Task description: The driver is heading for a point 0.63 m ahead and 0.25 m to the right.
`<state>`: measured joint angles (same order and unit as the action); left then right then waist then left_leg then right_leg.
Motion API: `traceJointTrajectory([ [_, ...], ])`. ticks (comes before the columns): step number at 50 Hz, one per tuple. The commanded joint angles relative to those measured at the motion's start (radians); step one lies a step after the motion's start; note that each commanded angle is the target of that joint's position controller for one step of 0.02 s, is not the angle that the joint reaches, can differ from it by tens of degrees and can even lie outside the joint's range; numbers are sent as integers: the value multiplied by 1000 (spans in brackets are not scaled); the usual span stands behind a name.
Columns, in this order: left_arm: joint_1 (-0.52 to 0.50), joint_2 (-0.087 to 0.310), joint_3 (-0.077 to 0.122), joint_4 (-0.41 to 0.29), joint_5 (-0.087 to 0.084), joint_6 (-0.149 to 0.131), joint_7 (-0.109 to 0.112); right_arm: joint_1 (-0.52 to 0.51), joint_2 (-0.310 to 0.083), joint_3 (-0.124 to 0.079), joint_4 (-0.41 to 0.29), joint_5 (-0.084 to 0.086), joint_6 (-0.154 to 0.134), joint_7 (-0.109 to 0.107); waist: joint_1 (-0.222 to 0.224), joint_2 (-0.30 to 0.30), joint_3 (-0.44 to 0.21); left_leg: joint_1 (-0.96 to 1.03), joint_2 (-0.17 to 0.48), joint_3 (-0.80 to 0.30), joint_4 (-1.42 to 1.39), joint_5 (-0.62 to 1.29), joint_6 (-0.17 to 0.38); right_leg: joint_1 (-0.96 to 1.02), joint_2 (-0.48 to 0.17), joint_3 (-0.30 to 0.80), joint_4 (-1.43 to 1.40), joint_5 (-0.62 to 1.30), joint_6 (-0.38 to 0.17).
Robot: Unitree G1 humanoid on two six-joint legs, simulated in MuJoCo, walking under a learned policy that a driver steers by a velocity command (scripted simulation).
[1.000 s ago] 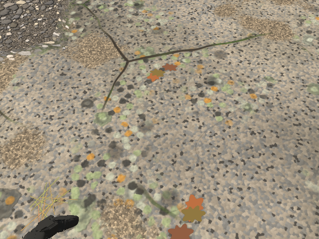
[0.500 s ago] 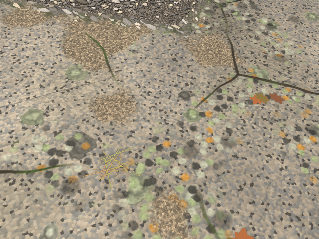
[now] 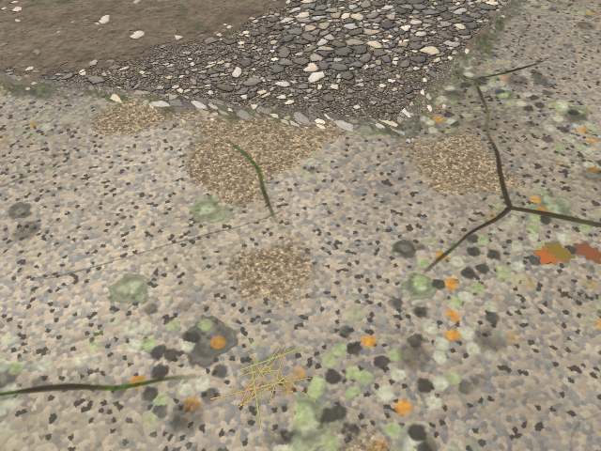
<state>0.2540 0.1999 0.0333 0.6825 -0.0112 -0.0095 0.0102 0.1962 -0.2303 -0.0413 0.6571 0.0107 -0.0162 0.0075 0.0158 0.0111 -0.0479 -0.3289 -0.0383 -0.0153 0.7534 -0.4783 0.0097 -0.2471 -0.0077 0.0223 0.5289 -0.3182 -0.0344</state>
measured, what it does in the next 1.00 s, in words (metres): walks ahead, turning right: left foot, then right foot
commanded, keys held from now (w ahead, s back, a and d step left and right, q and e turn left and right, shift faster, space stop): w+e+shift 0.24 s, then e+shift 0.60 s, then q+shift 0.16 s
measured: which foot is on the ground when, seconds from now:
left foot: up 0.00-0.14, down 0.16-0.52, up 0.54-0.98, down 1.00-1.00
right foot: down 0.00-0.14, up 0.16-0.50, down 0.52-1.00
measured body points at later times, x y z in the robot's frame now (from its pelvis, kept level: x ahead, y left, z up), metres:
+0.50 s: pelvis +0.18 -0.02 -0.02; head +0.23 -0.04 +0.42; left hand +0.50 +0.09 -0.09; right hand +0.06 -0.29 -0.14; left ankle +0.02 +0.14 -0.73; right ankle +0.31 -0.17 -0.71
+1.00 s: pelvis +0.34 -0.06 -0.01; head +0.35 -0.07 +0.44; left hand +0.67 +0.00 -0.08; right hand +0.26 -0.36 -0.10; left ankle +0.49 -0.01 -0.73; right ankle +0.32 -0.16 -0.74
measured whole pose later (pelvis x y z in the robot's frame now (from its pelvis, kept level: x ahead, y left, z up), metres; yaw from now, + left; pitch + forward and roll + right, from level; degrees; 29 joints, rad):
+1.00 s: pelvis +0.34 -0.06 -0.01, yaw -46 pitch +1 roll -1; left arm 0.12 0.30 0.06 0.58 0.01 0.04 0.02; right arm 0.18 -0.28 -0.03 0.66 -0.02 -0.04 -0.01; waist 0.00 0.02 0.02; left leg -0.43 0.00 -0.10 0.63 -0.15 -0.06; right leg -0.37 0.20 0.24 0.60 -0.21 -0.04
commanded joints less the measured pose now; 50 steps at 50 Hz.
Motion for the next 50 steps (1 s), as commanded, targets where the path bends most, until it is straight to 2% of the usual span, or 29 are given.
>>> traceJointTrajectory([
  [1, 43, 197, 61, -59, -17, -26, 15, -132, -85, -37, -121, 18, -87, 21, 10, -176, 136, -241, 45, -41, 101, -67, 35, 22, -287, 526, -391, -434, -234],
  [4, -62, 181, 59, -97, -38, -20, 5, -79, -50, -34, -82, 15, -125, 28, -59, -165, 87, 12, -6, 19, -230, 65, 31, -64, -140, 362, -320, -221, -186],
  [6, -103, 181, 61, -128, -40, -16, 1, 35, -84, -54, -27, 17, -129, 19, -117, -130, 29, 302, -7, 49, -394, 310, 11, -208, -79, 312, -203, -171, -146],
  [7, -147, 141, 50, -155, -37, -26, -3, 179, -126, -70, 15, 23, -124, 4, -175, -87, -22, 537, 75, -9, -373, 281, 17, -400, -44, 273, -57, -179, -96],
  [8, -171, 42, 18, -189, -30, -42, -13, 314, -200, -85, 22, 15, -119, -12, -216, 123, -83, 703, 301, -283, -446, 64, 64, -578, 34, 163, 294, -191, -41],
  [9, -135, 48, 9, -225, -57, -59, -15, 267, -258, -92, 2, -26, -119, -7, -159, 231, -50, 669, 494, -616, -512, -254, 191, -799, -5, 118, 500, -185, -21],
  [10, -119, 87, 13, -216, -68, -61, -16, 217, -218, -83, -12, -22, -126, -9, -141, 178, 13, 606, 515, -669, -538, -372, 229, -879, -75, 122, 665, -131, -13],
  [11, -108, 113, 21, -196, -58, -56, -24, 197, -168, -65, -8, -16, -128, -11, -130, 127, 68, 583, 467, -549, -535, -283, 198, -919, -86, 116, 744, -48, -9],
  [13, -85, 130, 29, -163, -35, -47, -39, 185, -141, -48, 14, -24, -117, -13, -103, 76, 106, 490, 375, -319, -562, -17, 144, -858, -114, 97, 817, 49, -1],
  [15, -120, 121, 30, -164, -28, -31, -53, 148, -110, -31, 34, -30, -106, -19, -80, 72, 184, 371, 304, -87, -563, 370, 101, -788, -128, 59, 816, 118, 21],
  [17, -149, 101, 24, -183, -24, -26, -59, 87, -110, -24, 45, -41, -94, -33, -49, 97, 221, 225, 247, 84, -567, 608, 75, -675, -114, 1, 716, 200, 58],
  [20, -253, 74, 12, -195, -14, -32, -84, 76, -184, -39, 60, -33, -81, -53, -76, 39, 219, 101, 192, 223, -550, 738, 42, -386, -57, -147, 338, 348, 56],
  [21, -246, 86, 20, -190, -11, -31, -94, 104, -234, -50, 73, -24, -81, -57, -73, 53, 180, 145, 201, 230, -502, 907, 36, -306, -16, -185, 269, 354, 42],
  [23, -150, 147, 48, -162, -18, -18, -99, 99, -302, -72, 76, 11, -75, -57, -9, 124, 86, 275, 238, 230, -353, 1235, 25, -200, 46, -209, 193, 312, -6],
  [25, 53, 260, 99, -121, -11, 9, -83, 51, -311, -83, 50, 41, -72, -43, 116, 148, -27, 275, 268, 208, -77, 1296, 23, 33, 84, -163, 112, 292, -88],
  [26, 184, 312, 129, -83, -10, 21, -60, 38, -261, -71, 29, 45, -80, -32, 181, 77, -84, 167, 212, 208, 180, 1041, -12, 241, 86, -105, -2, 390, -129],
  [27, 120, 344, 128, -92, -18, 31, -31, 101, -84, -27, 5, -9, -92, -16, 79, -225, -92, -131, 45, 197, 550, -52, -52, 458, -67, 113, 37, 784, -207],
  [28, 41, 396, 110, -167, 52, -6, -39, 280, -97, -5, -40, -25, -106, -11, -25, -311, -379, -367, -66, -57, 886, -213, -88, 668, -366, 736, -46, 742, -491],
  [29, 36, 331, 110, -189, 32, -10, -48, 151, -222, -24, -45, -25, -113, -9, 82, -112, -462, -342, -13, -176, 885, -102, -58, 610, -323, 734, -157, 459, -444],
  [30, -18, 310, 100, -186, 11, -20, -49, 59, -233, -26, -85, -9, -108, -14, 40, -48, -263, -390, 4, -154, 790, -15, -50, 443, -266, 639, -211, 322, -383],
  [31, -60, 269, 90, -185, -15, -27, -44, 47, -222, -24, -80, -25, -98, -29, -4, 54, -188, -380, 53, -152, 692, 37, -52, 319, -212, 572, -232, 229, -324],
  [32, -96, 258, 85, -190, -19, -25, -37, 49, -225, -25, -82, -30, -86, -35, -33, 54, -122, -346, 64, -154, 619, 68, -57, 195, -176, 529, -244, 242, -305],
  [34, -135, 266, 91, -196, 4, -16, -28, 47, -226, -31, -82, -30, -60, -38, -63, 14, -60, -274, 73, -146, 507, 85, -73, 30, -116, 456, -263, 317, -281],
  [37, -124, 285, 100, -179, 2, -1, -5, 21, -159, -14, -78, -46, -45, -50, -61, 11, -70, -229, 45, -114, 352, 113, -106, -82, -68, 384, -203, 539, -255],
  [42, -139, 289, 100, -187, -18, 45, 27, -80, -147, -17, -99, -28, -19, -50, -27, -99, -78, -221, -4, -142, 150, 274, -118, -109, -3, 439, -185, 122, -170],
  [44, -141, 255, 86, -185, -6, 51, 30, -68, -148, -16, -82, -25, -22, -44, -8, -158, -95, -192, 23, -123, 90, 309, -115, -81, -21, 408, -150, 99, -156],
  [47, -105, 194, 54, -163, 18, 47, 16, -90, -144, -11, -92, -29, -37, -30, 31, -187, -116, -86, 56, -88, 18, 297, -92, -58, -77, 418, -88, 228, -165],
  [49, -121, 117, 15, -140, 29, 39, 2, -57, -96, 1, -85, -34, -50, -11, -5, -173, -112, 85, 76, -65, -205, 376, -54, -79, -75, 383, -51, 267, -134],
  [50, -48, 91, 6, -104, 39, 30, -5, -82, -94, 3, -92, -44, -51, -4, 17, -130, -79, 148, 87, -113, -320, 493, -23, -88, -33, 335, -30, 178, -85],
])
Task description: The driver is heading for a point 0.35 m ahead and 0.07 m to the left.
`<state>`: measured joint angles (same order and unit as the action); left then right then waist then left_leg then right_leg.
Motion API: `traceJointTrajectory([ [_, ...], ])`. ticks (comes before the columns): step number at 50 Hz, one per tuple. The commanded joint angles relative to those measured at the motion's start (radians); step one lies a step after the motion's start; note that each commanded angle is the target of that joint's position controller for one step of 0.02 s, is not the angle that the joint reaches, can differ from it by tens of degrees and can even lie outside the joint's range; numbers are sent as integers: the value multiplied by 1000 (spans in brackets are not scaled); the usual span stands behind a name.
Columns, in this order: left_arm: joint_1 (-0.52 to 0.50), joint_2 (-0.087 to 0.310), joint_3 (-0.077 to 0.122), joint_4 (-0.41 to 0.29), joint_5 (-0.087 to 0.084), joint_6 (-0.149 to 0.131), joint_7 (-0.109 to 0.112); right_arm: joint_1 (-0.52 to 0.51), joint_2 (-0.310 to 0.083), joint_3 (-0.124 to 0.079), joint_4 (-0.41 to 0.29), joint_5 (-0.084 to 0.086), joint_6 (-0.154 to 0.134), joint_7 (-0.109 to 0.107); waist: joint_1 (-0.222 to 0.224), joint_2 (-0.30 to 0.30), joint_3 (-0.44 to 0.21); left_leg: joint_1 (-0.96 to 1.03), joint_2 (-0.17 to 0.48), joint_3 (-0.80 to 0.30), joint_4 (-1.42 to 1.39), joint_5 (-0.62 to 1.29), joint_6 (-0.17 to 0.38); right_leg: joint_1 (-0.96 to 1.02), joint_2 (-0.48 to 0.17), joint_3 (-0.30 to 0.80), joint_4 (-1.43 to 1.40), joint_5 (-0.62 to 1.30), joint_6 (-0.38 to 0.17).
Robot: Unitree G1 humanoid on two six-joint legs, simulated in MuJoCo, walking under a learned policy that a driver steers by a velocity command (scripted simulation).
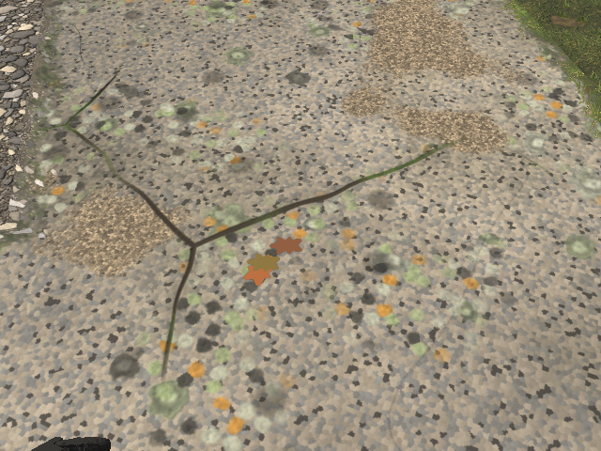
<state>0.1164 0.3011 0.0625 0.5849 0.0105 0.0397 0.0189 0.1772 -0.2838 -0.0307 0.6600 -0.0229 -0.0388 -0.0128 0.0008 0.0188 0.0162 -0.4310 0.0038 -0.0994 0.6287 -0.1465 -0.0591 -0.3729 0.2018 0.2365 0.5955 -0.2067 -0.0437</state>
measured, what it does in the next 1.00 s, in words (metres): steps to the left, turning left: right foot, then left foot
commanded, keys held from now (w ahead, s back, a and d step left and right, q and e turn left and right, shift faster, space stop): q+shift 0.38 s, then w+q+shift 0.20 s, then w+e+shift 0.20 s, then shift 0.22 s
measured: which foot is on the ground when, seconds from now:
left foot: down 0.00-0.34, up 0.36-0.82, down 0.84-1.00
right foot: down 0.00-0.06, up 0.08-0.30, down 0.32-0.86, up 0.88-1.00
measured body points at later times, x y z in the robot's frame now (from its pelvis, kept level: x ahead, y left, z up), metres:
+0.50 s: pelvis +0.03 +0.01 +0.02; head +0.05 +0.00 +0.47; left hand +0.05 +0.32 -0.07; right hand +0.28 -0.23 -0.07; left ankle -0.01 +0.14 -0.63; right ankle +0.03 -0.10 -0.72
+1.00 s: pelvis +0.17 +0.21 +0.01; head +0.20 +0.24 +0.46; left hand +0.08 +0.49 -0.12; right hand +0.41 +0.05 -0.09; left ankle +0.14 +0.33 -0.72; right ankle +0.17 +0.02 -0.63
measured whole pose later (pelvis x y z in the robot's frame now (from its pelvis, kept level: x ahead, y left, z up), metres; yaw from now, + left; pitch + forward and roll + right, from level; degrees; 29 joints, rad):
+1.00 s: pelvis +0.17 +0.21 +0.01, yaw +26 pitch +3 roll +0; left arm 0.35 0.32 0.05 0.80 -0.02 -0.05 0.01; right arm 0.23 -0.27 -0.03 0.64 -0.01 -0.07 0.04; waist 0.04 -0.02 0.05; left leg -0.34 0.03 0.04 0.54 -0.24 0.01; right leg -0.47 -0.07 0.05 1.20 -0.40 0.03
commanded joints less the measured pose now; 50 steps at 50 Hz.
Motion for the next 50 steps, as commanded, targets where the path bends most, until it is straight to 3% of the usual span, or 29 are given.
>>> traceJointTrajectory([
  [1, 197, 11, -15, 12, 35, -27, -14, -112, -129, -25, -122, -20, -23, 14, 114, 43, -111, 252, 156, -189, -217, 330, 107, 20, -140, 18, 38, -189, -10],
  [2, 208, 60, 1, 13, 26, -30, -12, -144, -126, -23, -124, -27, -13, 8, 145, 181, -64, 132, 221, -289, -269, 220, 225, 51, -118, -76, 40, -223, 45],
  [4, 25, 115, 21, -21, 14, -32, 2, -90, -144, -40, -119, 8, 8, 10, 55, 158, -10, 48, 173, -353, -323, -78, 216, 78, -133, -129, 13, -138, 60],
  [6, -10, 84, 25, -26, 8, -24, 4, -23, -212, -69, -118, 30, 24, 2, 19, 170, -6, 90, 163, -405, -322, -165, 216, 32, -108, -166, 43, -167, 60],
  [11, -15, 33, 27, 0, -20, -48, -6, 23, -182, -91, -130, 37, 49, -22, -15, 180, -103, 302, 141, -479, -277, 38, 236, -75, -94, -121, 92, -293, 70],
  [15, 64, 41, 38, 58, -34, -66, -16, -32, -180, -109, -152, 61, 83, -33, 29, 169, -166, 253, 77, -453, -245, 51, 187, 129, -95, -138, -173, -100, 51],
  [16, 112, 69, 50, 81, -32, -63, -15, -39, -164, -105, -159, 65, 87, -35, 43, 153, -179, 150, 39, -421, -217, -57, 148, 267, -156, -120, -252, -12, 25],
  [17, 119, 150, 68, 85, -7, -54, -14, -33, -119, -93, -177, 63, 87, -32, 27, -22, -153, -67, -50, -300, -70, -247, 95, 387, -334, 64, -283, -26, -71],
  [18, 47, 181, 71, 61, 32, -53, -15, 10, -127, -98, -178, 60, 73, -23, -10, -272, -100, -216, -146, -115, 179, -430, 46, 337, -538, 262, -331, 151, -193],
  [19, -9, 131, 55, 31, 46, -60, -7, 37, -203, -121, -160, 41, 63, -14, -25, -209, -73, -232, -58, -101, 385, -420, 10, 275, -604, 237, -317, 268, -236],
  [20, -33, 90, 44, 20, 32, -63, 7, 50, -219, -127, -133, 45, 66, -8, -30, -125, -79, -243, -25, -68, 459, -314, 8, 279, -543, 140, -331, 81, -189],
  [21, -29, 92, 42, 22, 6, -68, 18, 58, -192, -118, -122, 42, 68, -5, -20, -123, -61, -304, -7, -48, 505, -217, 7, 314, -485, 94, -353, -133, -142],
  [22, 4, 108, 42, 32, -15, -76, 26, 43, -167, -106, -130, 39, 66, 2, 5, -152, -42, -393, 21, -29, 571, -166, 4, 361, -483, 87, -382, -243, -126],
  [24, 93, 122, 38, 47, -8, -91, 29, -1, -147, -89, -150, 53, 56, 15, 52, -124, -9, -486, 58, 22, 630, -126, 0, 411, -474, 38, -417, -319, -108],
  [27, 200, 138, 39, 76, 5, -111, 17, -69, -128, -74, -187, 56, 35, 21, 105, -109, 31, -578, 98, 37, 624, -78, -9, 473, -481, -21, -442, -329, -104],
  [29, 222, 143, 39, 90, 9, -119, 8, -78, -117, -66, -197, 63, 27, 26, 107, -115, 58, -592, 115, 31, 602, -42, -13, 469, -492, -70, -462, -298, -106],
  [32, 261, 124, 29, 122, 9, -128, -11, -83, -61, -40, -198, 66, 11, 25, 92, -89, 111, -522, 91, -17, 466, -2, -2, 375, -499, -90, -510, -265, -150],
  [35, 257, 138, 24, 147, -17, -119, -15, -146, -49, -21, -211, 57, -12, 45, 73, -95, 153, -420, 118, 76, 268, 26, 19, 316, -498, -137, -553, -166, -166],
  [39, 291, 190, 31, 176, -47, -117, -24, -192, -71, -18, -227, 67, -46, 75, 57, -131, 155, -150, 65, 108, 28, -73, 50, 270, -504, -161, -529, -43, -155],
  [40, 293, 209, 34, 189, -43, -111, -26, -151, -96, -29, -218, 64, -49, 76, 24, -153, 131, -71, 32, 128, -33, -95, 66, 304, -499, -177, -460, 111, -141],
  [41, 287, 216, 32, 200, -38, -105, -26, -30, -131, -52, -184, 58, -50, 69, -56, -149, 43, 119, -11, 160, -99, -50, 93, 299, -466, -238, -276, 415, -106],
  [42, 306, 198, 24, 206, -30, -109, -22, 145, -183, -81, -134, 47, -42, 55, -142, -143, -98, 398, -24, 170, -71, 7, 114, 210, -414, -290, -24, 583, -59],
  [43, 323, 107, -7, 173, 4, -116, -21, 338, -263, -102, -107, 33, -25, 30, -204, -12, -300, 736, 201, -76, -15, 92, 156, -23, -349, -297, 349, 195, 4],
  [44, 401, -10, -32, 139, -10, -138, -25, 338, -344, -98, -109, -8, -22, 27, -110, 325, -457, 856, 412, -537, -179, 66, 273, -269, -174, -159, 667, -400, 62],
  [45, 362, 83, -7, 161, -51, -146, -20, 303, -255, -79, -116, -16, -31, 38, -132, 196, -406, 756, 421, -560, -257, 152, 285, -329, -187, -49, 772, -375, 71],
  [46, 287, 106, 3, 139, -60, -138, -14, 244, -199, -62, -95, 3, -34, 45, -99, 167, -239, 629, 387, -351, -232, 314, 272, -390, -231, -105, 774, -307, 74],
  [47, 255, 100, 0, 138, -40, -128, -8, 172, -153, -49, -86, 19, -36, 49, -54, 122, -158, 499, 330, -217, -234, 434, 264, -364, -273, -147, 716, -243, 75],
  [48, 251, 94, 4, 141, -23, -114, -6, 104, -118, -42, -82, 24, -39, 52, -11, 131, -111, 394, 277, -124, -257, 483, 255, -313, -303, -165, 658, -186, 77],
  [50, 296, 59, 0, 172, -27, -85, -12, 50, -91, -39, -60, 16, -55, 46, 43, 127, -104, 275, 249, -48, -320, 584, 256, -183, -308, -181, 611, -113, 80],
])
